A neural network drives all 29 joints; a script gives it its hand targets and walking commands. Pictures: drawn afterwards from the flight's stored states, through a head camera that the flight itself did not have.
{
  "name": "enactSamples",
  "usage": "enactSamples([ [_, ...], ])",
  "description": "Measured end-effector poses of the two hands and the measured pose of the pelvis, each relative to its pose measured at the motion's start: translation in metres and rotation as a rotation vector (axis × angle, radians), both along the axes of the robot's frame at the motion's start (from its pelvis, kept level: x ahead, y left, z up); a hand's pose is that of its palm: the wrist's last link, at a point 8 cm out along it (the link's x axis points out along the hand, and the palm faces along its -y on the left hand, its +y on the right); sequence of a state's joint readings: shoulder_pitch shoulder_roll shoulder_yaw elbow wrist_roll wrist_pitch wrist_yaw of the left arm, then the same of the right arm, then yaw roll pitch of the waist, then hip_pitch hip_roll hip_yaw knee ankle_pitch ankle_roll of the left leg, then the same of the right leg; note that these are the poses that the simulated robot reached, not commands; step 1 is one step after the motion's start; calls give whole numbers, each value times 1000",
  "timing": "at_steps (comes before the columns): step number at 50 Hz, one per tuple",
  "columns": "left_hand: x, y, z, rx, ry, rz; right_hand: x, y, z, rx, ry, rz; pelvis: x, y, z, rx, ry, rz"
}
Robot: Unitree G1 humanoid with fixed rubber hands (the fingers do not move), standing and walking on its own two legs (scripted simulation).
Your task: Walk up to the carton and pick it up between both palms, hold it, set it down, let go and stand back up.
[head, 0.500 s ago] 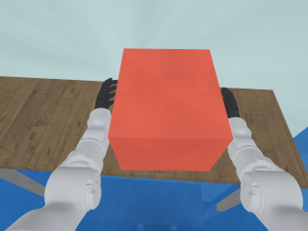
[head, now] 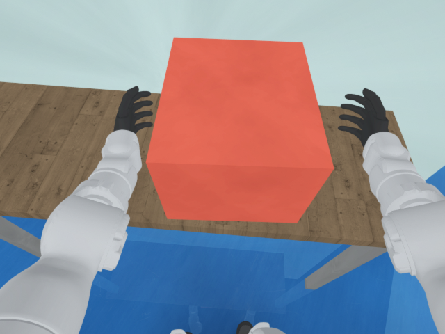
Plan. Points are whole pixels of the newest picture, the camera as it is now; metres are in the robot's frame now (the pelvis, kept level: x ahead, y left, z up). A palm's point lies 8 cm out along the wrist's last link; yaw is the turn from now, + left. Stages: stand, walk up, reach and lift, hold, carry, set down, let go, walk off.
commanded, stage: set down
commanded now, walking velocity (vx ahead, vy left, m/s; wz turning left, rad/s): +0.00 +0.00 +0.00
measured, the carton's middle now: (235, 130) +0.48 -0.01 +0.05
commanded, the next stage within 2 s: none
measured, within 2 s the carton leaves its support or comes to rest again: neither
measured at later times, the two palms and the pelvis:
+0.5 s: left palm (106, 85) +0.48 +0.20 +0.17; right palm (399, 93) +0.46 -0.28 +0.17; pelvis +0.03 +0.01 +0.02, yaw +0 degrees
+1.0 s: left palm (91, 69) +0.46 +0.21 +0.21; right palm (392, 91) +0.45 -0.25 +0.19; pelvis +0.03 +0.01 +0.03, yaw +0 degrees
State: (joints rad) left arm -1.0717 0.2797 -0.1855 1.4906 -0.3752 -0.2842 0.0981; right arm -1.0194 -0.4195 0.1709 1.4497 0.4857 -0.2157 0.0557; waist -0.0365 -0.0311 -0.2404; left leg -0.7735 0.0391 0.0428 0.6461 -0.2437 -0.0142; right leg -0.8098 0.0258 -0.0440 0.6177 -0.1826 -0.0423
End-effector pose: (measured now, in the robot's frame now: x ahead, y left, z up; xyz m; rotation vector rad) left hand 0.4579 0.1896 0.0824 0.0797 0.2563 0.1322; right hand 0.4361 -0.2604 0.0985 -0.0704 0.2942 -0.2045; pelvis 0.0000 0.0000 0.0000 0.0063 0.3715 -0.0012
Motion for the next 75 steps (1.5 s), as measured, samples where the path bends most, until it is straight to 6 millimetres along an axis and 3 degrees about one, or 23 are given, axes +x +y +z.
enactSamples([
  [8,3,-4,-24,2,43,-21,18,38,-39,68,24,97,-5,-3,-8,8,76,19],
  [11,6,1,-25,-7,25,-20,23,44,-45,71,-2,87,0,-2,-7,2,92,22],
  [15,12,11,-5,-5,-37,-20,28,38,-27,63,-76,45,13,0,-2,-15,94,22],
  [23,22,18,72,4,-77,-51,27,-6,54,43,-121,-31,30,6,16,-29,-61,17],
  [28,20,10,89,3,-37,-96,16,-23,90,13,-103,-37,28,5,23,-22,-151,2],
  [32,15,8,81,-14,7,-86,12,-19,93,11,-62,3,22,4,24,-13,-171,-12],
  [37,12,10,73,-24,16,-48,18,2,79,53,-37,77,15,4,23,-4,-138,-10],
  [41,14,12,86,-13,-14,-38,27,21,72,97,-61,114,16,5,22,-7,-96,-2],
  [45,16,13,111,-5,-35,-50,29,25,76,98,-71,97,20,6,25,-14,-110,1],
  [49,9,17,126,-18,-34,-71,17,13,85,69,-65,41,24,6,31,-13,-188,4],
  [52,-4,22,118,-26,-4,-76,-2,1,86,53,-49,11,27,7,34,-11,-263,5],
  [54,-23,23,108,-17,-27,-89,-21,-3,84,38,-84,23,32,7,37,-13,-309,7],
  [59,-93,29,58,-32,-10,-75,-90,-6,46,43,-81,31,38,6,37,-7,-400,9],
  [63,-123,35,17,-41,115,-20,-122,-2,13,81,-2,8,24,6,33,-10,-397,3],
  [67,-123,31,16,-42,104,-10,-119,13,5,125,-3,53,1,8,29,-3,-353,-6],
  [71,-107,23,43,-53,-8,-23,-101,27,16,117,-57,107,-13,10,28,3,-319,-2],
  [75,-98,21,63,-53,-56,-37,-94,31,26,101,-80,106,-9,11,29,3,-319,4],
])
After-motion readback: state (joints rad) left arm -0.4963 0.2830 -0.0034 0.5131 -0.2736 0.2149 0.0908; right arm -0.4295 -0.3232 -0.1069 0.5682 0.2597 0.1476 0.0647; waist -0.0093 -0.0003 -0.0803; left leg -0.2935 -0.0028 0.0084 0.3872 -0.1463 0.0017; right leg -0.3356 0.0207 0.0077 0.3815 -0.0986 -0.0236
